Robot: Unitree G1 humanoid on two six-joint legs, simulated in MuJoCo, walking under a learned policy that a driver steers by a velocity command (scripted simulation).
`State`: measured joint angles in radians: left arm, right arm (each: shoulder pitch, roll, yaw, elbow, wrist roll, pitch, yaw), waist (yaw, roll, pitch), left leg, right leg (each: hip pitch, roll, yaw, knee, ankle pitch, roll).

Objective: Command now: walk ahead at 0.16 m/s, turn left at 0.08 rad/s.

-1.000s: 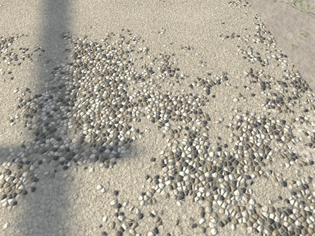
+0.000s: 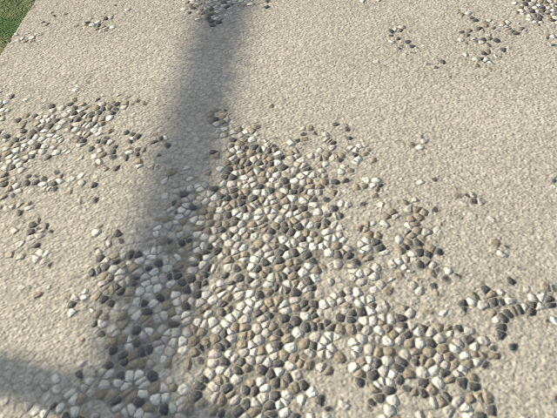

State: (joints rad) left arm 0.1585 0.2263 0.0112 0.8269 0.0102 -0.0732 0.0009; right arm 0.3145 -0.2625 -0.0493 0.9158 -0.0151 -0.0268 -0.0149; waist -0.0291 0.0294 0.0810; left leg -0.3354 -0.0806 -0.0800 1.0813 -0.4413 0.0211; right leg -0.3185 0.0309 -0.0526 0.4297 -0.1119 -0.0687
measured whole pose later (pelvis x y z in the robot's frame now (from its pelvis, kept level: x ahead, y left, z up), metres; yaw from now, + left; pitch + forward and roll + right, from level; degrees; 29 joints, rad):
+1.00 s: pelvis +0.06 +0.02 +0.01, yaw -1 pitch -2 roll +0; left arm 0.29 0.15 -0.01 1.14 0.01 0.00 0.04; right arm 0.29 -0.15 0.02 1.16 -0.01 -0.01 -0.04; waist 0.01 0.00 0.03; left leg -0.13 -0.03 -0.01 0.38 -0.23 0.03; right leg -0.17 0.02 -0.02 0.39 -0.19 -0.02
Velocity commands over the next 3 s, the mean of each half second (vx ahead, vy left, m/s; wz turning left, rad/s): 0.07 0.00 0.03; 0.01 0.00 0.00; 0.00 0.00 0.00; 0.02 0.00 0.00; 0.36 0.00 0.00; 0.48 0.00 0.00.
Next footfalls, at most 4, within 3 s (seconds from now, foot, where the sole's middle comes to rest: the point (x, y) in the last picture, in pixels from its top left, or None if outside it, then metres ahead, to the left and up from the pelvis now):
0.26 left None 0.09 0.13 -0.78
2.66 left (280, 390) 0.51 0.05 -0.78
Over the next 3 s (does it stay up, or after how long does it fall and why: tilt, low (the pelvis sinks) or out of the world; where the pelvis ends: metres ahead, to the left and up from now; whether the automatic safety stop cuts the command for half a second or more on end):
stays up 0.53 0.00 0.01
